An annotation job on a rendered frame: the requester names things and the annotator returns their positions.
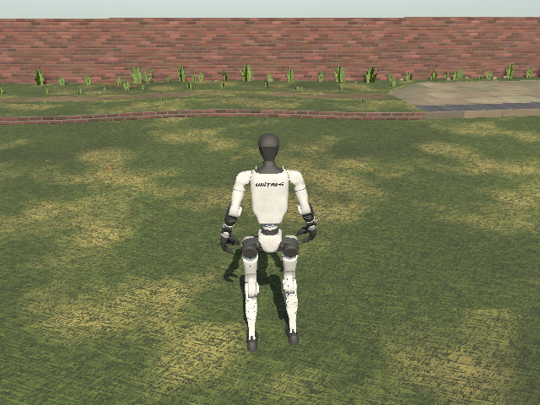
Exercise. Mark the right robot upper arm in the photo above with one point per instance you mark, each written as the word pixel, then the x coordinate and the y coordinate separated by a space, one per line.
pixel 296 178

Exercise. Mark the right robot foot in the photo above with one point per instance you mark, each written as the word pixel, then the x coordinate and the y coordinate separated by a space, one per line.
pixel 293 337

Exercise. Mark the left robot thigh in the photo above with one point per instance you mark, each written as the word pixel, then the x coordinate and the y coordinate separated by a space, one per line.
pixel 250 248

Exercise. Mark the left robot upper arm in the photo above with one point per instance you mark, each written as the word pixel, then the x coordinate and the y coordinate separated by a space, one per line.
pixel 238 192

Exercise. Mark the left robot hand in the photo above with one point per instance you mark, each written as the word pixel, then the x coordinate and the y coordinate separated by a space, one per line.
pixel 232 240

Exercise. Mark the right robot forearm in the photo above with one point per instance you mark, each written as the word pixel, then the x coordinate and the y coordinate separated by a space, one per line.
pixel 310 219

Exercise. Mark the right robot hand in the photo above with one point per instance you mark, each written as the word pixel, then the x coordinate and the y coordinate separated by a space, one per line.
pixel 305 230

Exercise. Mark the left robot forearm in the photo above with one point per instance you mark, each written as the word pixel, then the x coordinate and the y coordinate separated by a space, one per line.
pixel 228 225

